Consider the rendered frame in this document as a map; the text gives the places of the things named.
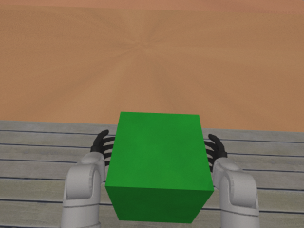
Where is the right robot hand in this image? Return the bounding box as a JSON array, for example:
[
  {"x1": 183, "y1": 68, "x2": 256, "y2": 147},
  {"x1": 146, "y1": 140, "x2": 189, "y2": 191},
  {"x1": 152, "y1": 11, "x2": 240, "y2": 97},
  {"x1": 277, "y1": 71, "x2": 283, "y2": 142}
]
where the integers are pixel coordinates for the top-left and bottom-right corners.
[{"x1": 204, "y1": 134, "x2": 228, "y2": 173}]

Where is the carton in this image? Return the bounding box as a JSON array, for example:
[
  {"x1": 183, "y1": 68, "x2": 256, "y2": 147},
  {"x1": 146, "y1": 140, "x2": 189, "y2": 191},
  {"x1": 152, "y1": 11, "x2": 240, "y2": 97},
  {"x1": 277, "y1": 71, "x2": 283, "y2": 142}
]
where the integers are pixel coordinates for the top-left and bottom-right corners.
[{"x1": 105, "y1": 111, "x2": 215, "y2": 224}]

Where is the left robot hand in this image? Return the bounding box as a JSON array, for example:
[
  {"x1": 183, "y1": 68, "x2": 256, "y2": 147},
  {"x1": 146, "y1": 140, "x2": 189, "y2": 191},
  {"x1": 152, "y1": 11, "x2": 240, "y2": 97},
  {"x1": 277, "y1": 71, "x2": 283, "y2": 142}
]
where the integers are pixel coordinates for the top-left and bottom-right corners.
[{"x1": 90, "y1": 129, "x2": 115, "y2": 166}]

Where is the left robot forearm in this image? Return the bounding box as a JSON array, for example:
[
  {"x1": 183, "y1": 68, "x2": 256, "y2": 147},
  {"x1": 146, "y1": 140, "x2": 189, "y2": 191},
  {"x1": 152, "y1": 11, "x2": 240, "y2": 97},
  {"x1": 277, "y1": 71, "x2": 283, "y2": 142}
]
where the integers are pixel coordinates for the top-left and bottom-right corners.
[{"x1": 59, "y1": 151, "x2": 106, "y2": 228}]

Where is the right robot forearm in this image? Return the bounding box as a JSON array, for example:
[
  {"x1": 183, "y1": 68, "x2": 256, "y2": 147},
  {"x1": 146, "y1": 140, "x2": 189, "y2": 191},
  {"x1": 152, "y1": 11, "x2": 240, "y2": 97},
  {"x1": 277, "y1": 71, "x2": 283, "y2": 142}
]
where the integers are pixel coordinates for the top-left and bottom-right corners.
[{"x1": 212, "y1": 157, "x2": 260, "y2": 228}]

